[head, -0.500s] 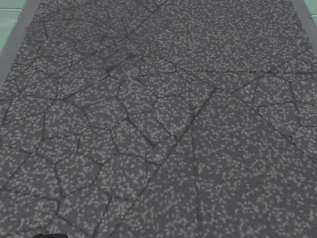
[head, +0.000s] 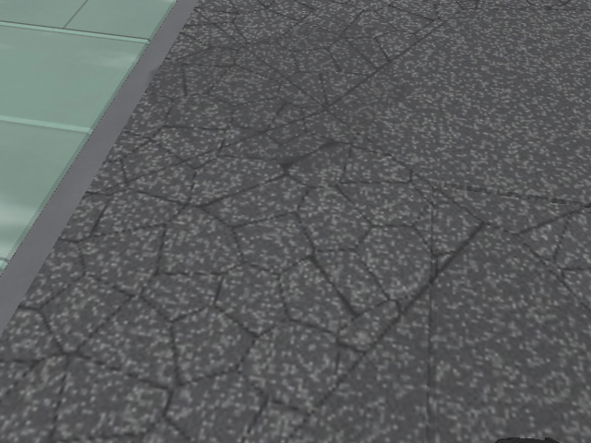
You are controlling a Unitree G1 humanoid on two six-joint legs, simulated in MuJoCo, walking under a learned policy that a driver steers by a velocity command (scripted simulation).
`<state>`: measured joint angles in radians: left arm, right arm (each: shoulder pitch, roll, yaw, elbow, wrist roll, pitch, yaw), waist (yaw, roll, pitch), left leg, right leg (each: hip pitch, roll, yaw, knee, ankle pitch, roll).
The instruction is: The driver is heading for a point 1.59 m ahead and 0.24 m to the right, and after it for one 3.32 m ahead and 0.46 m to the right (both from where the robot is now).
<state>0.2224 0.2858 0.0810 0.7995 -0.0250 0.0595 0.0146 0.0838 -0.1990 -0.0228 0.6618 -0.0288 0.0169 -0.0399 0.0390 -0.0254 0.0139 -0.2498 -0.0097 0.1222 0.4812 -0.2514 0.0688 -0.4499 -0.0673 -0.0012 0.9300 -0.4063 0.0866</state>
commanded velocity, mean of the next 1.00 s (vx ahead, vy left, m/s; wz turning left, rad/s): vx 0.18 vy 0.00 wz -0.01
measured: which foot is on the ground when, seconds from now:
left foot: down 0.00-0.20, up 0.22-0.94, down 0.96-1.00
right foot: up 0.00-0.18, down 0.20-0.96, up 0.98-1.00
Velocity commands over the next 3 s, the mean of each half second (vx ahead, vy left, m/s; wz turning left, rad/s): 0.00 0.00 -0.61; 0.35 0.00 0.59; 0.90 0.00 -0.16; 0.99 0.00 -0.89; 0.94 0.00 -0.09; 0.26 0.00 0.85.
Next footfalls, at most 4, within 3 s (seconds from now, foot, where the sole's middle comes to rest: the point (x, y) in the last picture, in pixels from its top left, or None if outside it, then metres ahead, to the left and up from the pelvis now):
0.20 right None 0.01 -0.15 -0.77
0.96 left None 0.22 0.10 -0.77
1.42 right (303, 359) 0.70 0.02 -0.77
1.84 left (274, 215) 1.16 0.12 -0.77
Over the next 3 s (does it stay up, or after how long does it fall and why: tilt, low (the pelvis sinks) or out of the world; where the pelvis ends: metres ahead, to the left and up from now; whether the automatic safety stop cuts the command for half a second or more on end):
stays up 1.67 -0.39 0.00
